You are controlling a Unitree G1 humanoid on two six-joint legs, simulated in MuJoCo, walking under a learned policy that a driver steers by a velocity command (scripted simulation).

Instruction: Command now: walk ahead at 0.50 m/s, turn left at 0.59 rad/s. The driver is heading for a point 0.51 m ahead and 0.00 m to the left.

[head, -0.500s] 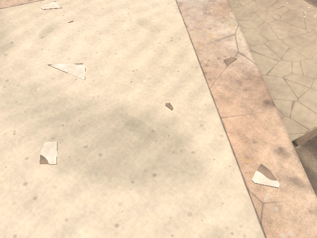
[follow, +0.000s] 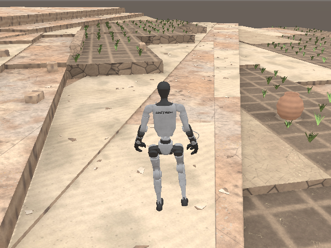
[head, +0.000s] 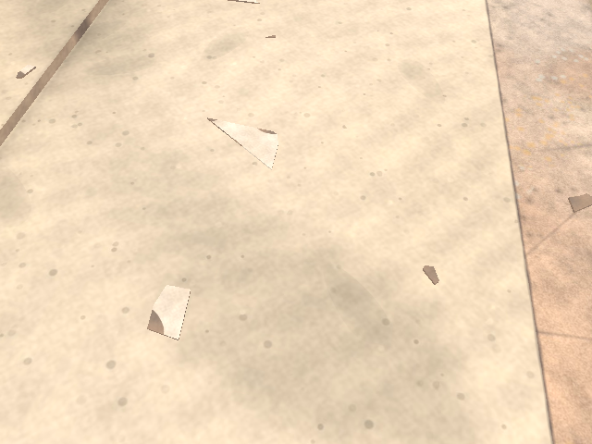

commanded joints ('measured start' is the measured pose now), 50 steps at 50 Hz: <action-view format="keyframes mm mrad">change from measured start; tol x16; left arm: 1 26 86 25 -60 18 11 5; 11 -238 75 10 -169 -4 -12 -29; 18 259 249 74 -43 18 -19 -36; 24 75 57 10 -67 17 -4 -29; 50 194 29 -19 69 15 133 25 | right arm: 1 -23 -154 -38 -82 2 -27 -21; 16 89 -98 -18 -47 4 5 -52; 18 286 -22 12 -59 26 -11 -50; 22 -1 -133 -11 -87 0 -15 -46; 50 -227 -69 20 -42 -28 31 -35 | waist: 1 36 54 -107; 15 25 163 -94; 17 101 -16 -348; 18 49 -355 -412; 22 56 -20 -62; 37 5 -63 -143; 40 24 260 -376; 50 79 156 -173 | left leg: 1 113 251 -294 -231 263 192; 14 208 252 -392 -52 149 85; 16 158 169 -327 183 263 35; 18 -366 -19 -168 757 -429 -72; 20 -498 80 -184 864 -296 -72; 36 -64 102 -17 58 171 -79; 40 467 465 -369 44 907 205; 44 167 362 -315 -101 341 131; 50 -66 247 -153 -139 -19 66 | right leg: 1 -92 -17 13 -112 105 32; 8 -24 77 3 -560 437 46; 15 183 109 -9 -704 292 -35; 17 686 -137 257 -641 291 -169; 18 901 -301 725 -796 15 -309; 20 699 -240 575 -858 -178 -237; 29 353 -89 46 -896 837 -222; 38 373 -19 7 -644 561 -90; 41 74 73 16 -210 -381 39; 50 373 65 -56 -554 111 47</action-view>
